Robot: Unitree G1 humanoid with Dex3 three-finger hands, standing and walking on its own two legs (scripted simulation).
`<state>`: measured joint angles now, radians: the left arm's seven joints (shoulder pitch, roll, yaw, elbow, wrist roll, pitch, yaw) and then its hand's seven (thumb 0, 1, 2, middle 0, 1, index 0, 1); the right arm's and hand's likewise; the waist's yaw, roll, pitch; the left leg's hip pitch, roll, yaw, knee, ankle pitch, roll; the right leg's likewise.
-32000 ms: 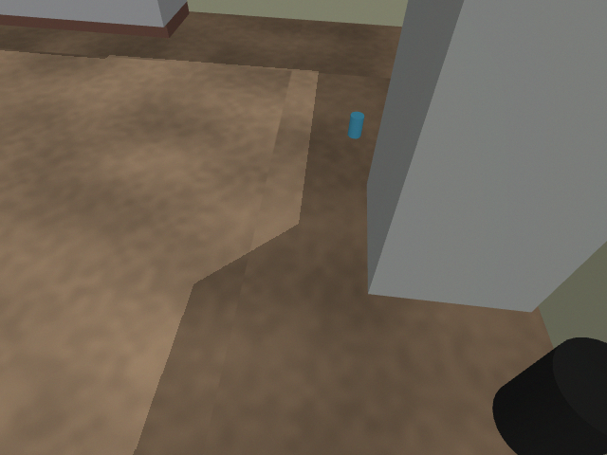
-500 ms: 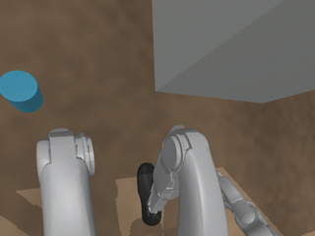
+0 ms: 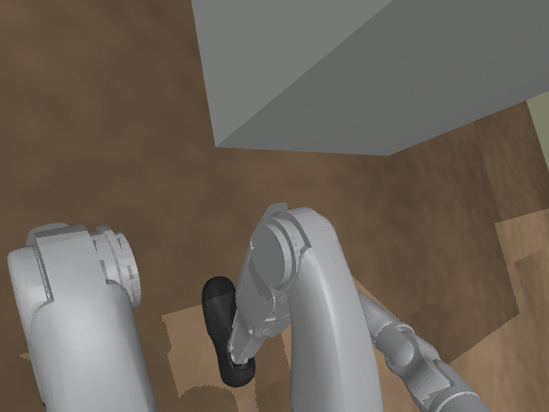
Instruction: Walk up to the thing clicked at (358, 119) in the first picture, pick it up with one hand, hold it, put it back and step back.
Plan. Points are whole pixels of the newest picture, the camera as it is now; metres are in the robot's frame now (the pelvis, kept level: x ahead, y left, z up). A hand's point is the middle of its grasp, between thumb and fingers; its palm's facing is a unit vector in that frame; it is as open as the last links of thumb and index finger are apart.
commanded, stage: close in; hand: left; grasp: from the side
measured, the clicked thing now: out of the picture +0.43 +0.30 -0.21
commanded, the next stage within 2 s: rest palm in 0.24 s
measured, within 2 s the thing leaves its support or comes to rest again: leaves its support in 1.44 s
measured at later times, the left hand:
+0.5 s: hand out of the picture +0.40 +0.30 -0.18, palm faces +0.39 -0.92 +0.00, open 16.5 cm
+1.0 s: hand out of the picture +0.42 +0.30 -0.18, palm faces +0.41 -0.91 -0.01, open 10.9 cm
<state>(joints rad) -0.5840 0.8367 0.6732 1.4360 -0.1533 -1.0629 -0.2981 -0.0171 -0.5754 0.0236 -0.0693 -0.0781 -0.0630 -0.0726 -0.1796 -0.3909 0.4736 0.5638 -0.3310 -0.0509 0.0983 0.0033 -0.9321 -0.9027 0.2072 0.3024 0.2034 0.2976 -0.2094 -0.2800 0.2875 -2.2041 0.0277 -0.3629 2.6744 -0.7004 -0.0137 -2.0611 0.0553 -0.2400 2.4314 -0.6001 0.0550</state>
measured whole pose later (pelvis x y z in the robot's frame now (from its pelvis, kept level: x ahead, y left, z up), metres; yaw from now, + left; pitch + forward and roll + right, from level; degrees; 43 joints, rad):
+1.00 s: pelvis +0.00 +0.01 +0.00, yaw -2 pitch +10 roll -18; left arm -0.63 0.87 0.56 1.49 -0.08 -1.15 0.00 -0.01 0.04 0.53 -0.51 -0.54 -0.49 -0.55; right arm -0.20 -0.39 0.55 0.54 -0.38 0.02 0.13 0.00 -0.87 -0.89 0.21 0.30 0.20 0.30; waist -0.24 -0.30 0.34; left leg -2.20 0.04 -0.40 2.69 -0.72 0.00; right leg -2.04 0.08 -0.27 2.40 -0.59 0.08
